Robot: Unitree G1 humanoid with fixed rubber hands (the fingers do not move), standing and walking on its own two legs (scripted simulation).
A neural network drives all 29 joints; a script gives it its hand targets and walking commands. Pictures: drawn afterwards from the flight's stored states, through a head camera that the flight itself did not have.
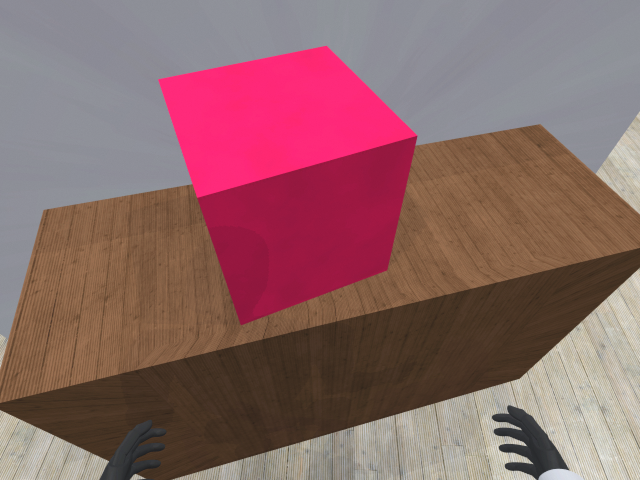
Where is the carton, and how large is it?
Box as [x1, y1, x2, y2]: [158, 46, 416, 324]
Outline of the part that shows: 327,46 158,79 200,207 241,324 386,270 416,135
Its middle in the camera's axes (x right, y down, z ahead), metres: -0.05 -0.09 +0.60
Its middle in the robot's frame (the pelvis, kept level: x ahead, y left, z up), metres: +0.51 +0.06 +0.07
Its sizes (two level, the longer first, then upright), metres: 0.260 0.259 0.272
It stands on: a pedestal, 0.69 m high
